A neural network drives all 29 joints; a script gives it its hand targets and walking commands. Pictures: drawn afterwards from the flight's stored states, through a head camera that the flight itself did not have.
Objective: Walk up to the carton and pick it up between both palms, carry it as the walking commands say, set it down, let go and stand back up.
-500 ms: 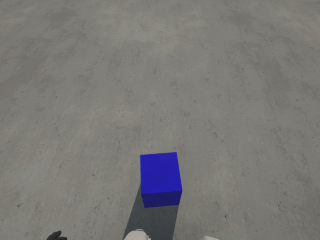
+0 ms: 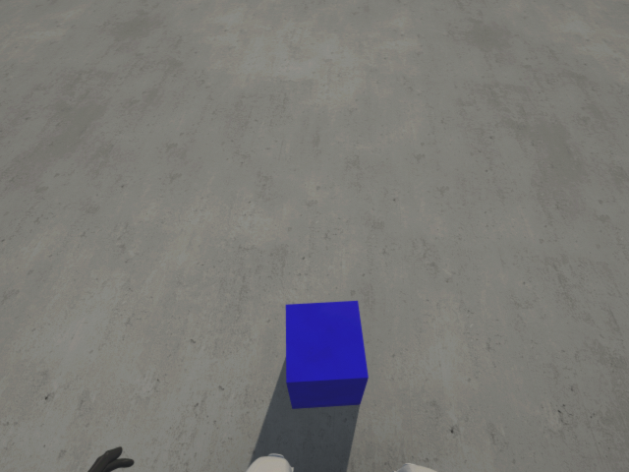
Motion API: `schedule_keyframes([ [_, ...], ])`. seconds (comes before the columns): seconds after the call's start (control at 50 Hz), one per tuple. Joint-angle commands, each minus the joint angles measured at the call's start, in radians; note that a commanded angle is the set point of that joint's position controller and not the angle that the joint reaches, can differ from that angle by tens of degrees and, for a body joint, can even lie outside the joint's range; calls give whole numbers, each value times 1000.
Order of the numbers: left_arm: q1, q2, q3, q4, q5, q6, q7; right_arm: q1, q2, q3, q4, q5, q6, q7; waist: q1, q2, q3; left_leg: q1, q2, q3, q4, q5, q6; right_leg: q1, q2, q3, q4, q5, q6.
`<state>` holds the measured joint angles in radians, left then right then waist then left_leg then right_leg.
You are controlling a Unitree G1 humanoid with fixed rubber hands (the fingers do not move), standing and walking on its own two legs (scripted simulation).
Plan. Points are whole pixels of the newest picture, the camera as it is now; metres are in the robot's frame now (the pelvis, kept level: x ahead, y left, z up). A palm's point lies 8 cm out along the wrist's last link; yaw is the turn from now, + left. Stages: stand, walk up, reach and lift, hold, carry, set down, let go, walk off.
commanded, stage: walk up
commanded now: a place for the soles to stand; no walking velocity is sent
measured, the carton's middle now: (324, 356) +0.49 +0.03 -0.61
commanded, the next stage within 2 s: none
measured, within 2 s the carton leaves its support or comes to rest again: neither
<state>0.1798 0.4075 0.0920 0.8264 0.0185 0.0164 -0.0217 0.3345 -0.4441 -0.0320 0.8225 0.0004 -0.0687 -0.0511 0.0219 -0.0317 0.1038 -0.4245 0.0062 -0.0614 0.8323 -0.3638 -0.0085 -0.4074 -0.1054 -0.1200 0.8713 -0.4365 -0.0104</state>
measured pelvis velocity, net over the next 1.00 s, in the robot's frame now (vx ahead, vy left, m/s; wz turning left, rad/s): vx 0.00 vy -0.01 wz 0.07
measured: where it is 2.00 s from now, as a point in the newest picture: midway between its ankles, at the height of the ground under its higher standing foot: outside the picture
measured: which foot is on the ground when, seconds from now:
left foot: down 0.00-1.00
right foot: down 0.00-1.00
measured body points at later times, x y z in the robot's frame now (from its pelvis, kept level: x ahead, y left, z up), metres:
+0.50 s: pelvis +0.00 -0.01 +0.00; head +0.04 +0.00 +0.45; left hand +0.09 +0.32 -0.11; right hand +0.07 -0.35 -0.09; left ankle +0.02 +0.15 -0.69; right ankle +0.02 -0.12 -0.70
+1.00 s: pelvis +0.00 -0.01 +0.00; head +0.04 +0.01 +0.45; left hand +0.08 +0.33 -0.11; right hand +0.08 -0.34 -0.09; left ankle +0.03 +0.14 -0.70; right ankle +0.02 -0.12 -0.70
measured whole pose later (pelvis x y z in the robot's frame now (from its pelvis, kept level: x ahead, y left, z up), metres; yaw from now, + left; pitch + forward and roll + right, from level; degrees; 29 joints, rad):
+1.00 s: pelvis +0.00 -0.01 +0.00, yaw +4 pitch -1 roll +0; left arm 0.16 0.41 0.09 0.86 0.02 0.02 -0.02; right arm 0.33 -0.44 -0.03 0.82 0.00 -0.07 -0.06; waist 0.02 -0.03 0.11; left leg -0.41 0.00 -0.07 0.80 -0.36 -0.01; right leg -0.39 -0.10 -0.12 0.85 -0.42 -0.01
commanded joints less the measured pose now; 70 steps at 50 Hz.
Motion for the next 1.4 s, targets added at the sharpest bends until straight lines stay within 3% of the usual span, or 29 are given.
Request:
schedule_keyframes([
  [0.0,-104,175,51,-111,-17,5,7,93,-331,-80,-3,-37,-31,-24,-36,148,-124,57,258,-559,-313,257,291,-94,44,140,99,-256,-22],
  [0.04,-71,185,55,-75,-16,1,4,3,-335,-80,-13,-45,-24,-26,0,127,-49,-87,230,-547,-341,19,289,-24,56,149,49,-218,-20],
  [0.08,4,182,59,-44,-3,-15,1,-75,-269,-64,-34,-35,-10,-19,41,113,-51,-175,119,-361,-242,12,184,133,51,150,-182,-54,-49],
  [0.14,15,323,84,-58,25,-40,9,-26,-192,-51,-32,-25,-6,-18,35,-160,-98,-307,-32,80,201,-203,43,243,-336,479,-491,-43,-199],
  [0.24,-101,237,55,-80,0,-27,4,124,-188,-58,25,-22,-30,-8,-48,-101,-118,6,-29,133,-109,68,51,137,-147,93,-189,304,-121],
  [0.26,-87,217,51,-81,-7,-18,5,149,-191,-59,35,-26,-33,-14,-50,-47,-144,54,-44,114,-153,200,50,137,-113,61,-88,330,-92],
  [0.3,-92,173,41,-109,-22,-8,5,116,-294,-73,8,-44,-38,-27,-43,186,-176,149,165,-377,-218,480,186,-56,13,73,136,174,-30],
  [0.34,-88,179,45,-82,-23,2,8,63,-333,-78,-2,-40,-36,-29,-22,139,-126,69,266,-556,-285,369,316,-73,43,149,95,-250,-12],
  [0.4,-16,170,52,-42,-13,-14,3,-62,-284,-67,-31,-36,-16,-26,37,135,-67,-105,143,-385,-237,171,211,106,62,128,-149,-34,-38],
  [0.46,28,314,78,-44,23,-38,11,-35,-174,-43,-39,-14,-9,-21,39,-153,-133,-278,-52,74,147,-56,50,287,-289,423,-445,38,-175],
  [0.48,-1,307,78,-49,16,-38,9,-16,-215,-58,-25,-28,-5,-23,31,-116,-132,-240,-5,70,215,-234,42,243,-342,426,-435,111,-228],
  [0.58,-102,220,49,-80,1,-19,1,171,-194,-63,45,-24,-34,-13,-59,-71,-132,66,-51,123,-152,131,52,103,-117,70,-129,230,-97],
  [0.6,-80,191,44,-83,-4,-10,-1,188,-217,-67,50,-31,-38,-20,-57,43,-171,130,6,-12,-185,226,77,59,-79,49,9,203,-69],
  [0.62,-97,165,39,-103,-11,-4,-2,151,-298,-78,23,-46,-41,-25,-53,208,-158,149,162,-375,-264,298,170,-78,13,61,138,78,-32],
  [0.66,-108,194,51,-85,-14,6,3,81,-357,-89,1,-42,-37,-28,-35,139,-98,61,285,-622,-352,166,322,-125,43,170,136,-293,-18],
  [0.74,24,185,59,-24,-5,-20,1,-88,-260,-66,-27,-35,-13,-21,50,126,-74,-119,103,-316,-208,120,171,152,57,126,-216,-4,-49],
  [0.78,72,318,83,-31,30,-41,11,-44,-156,-36,-40,-15,-14,-18,56,-143,-137,-305,-57,16,157,58,58,357,-232,416,-453,-22,-136],
  [0.8,29,334,86,-42,23,-43,14,-12,-189,-49,-26,-26,-8,-27,38,-138,-125,-319,-26,58,225,-239,36,318,-347,489,-476,79,-196],
  [0.92,-89,230,49,-66,1,-23,0,140,-177,-55,41,-23,-31,-10,-45,-99,-117,67,-40,167,-141,108,35,115,-137,79,-193,293,-122],
  [0.94,-82,210,44,-69,-5,-15,0,167,-184,-58,53,-26,-34,-17,-54,-44,-150,116,-53,135,-181,163,42,111,-117,60,-91,293,-95],
  [0.98,-88,163,35,-90,-22,-3,-1,93,-307,-71,3,-48,-41,-26,-36,213,-148,151,203,-487,-300,335,209,-103,43,92,119,31,-25],
  [1.0,-97,175,40,-75,-22,8,4,64,-323,-76,0,-36,-38,-24,-25,153,-112,92,274,-570,-345,246,288,-109,38,157,111,-252,-25],
  [1.04,-75,184,44,-44,-22,5,2,-24,-328,-77,-10,-46,-30,-24,4,126,-38,-61,246,-534,-362,47,295,-29,42,158,69,-246,-18],
  [1.08,12,171,49,-11,-16,-10,-1,-112,-273,-65,-31,-39,-13,-18,49,144,-41,-143,133,-349,-283,2,193,143,62,116,-182,-49,-41],
  [1.14,2,323,73,-30,25,-41,11,-30,-162,-38,-28,-15,-9,-12,21,-149,-102,-259,-49,68,119,-125,47,261,-289,440,-488,-37,-169],
  [1.18,-50,277,62,-33,13,-42,5,2,-221,-61,-1,-21,-8,-7,-1,-73,-91,-131,7,59,160,-206,49,142,-301,355,-433,68,-212],
  [1.26,-97,204,40,-47,-7,-21,0,120,-198,-58,44,-26,-33,-11,-46,-5,-138,108,-4,24,-149,308,65,86,-86,69,-122,248,-68],
  [1.32,-73,173,38,-49,-24,-5,2,37,-307,-70,3,-29,-36,-22,-7,121,-156,81,221,-468,-252,360,268,7,48,118,11,-95,-21],
  [1.38,-27,188,45,-15,-9,-19,4,-83,-258,-50,-21,-30,-22,-19,43,102,-83,-113,142,-370,-238,167,193,152,34,163,-165,-10,-49],
])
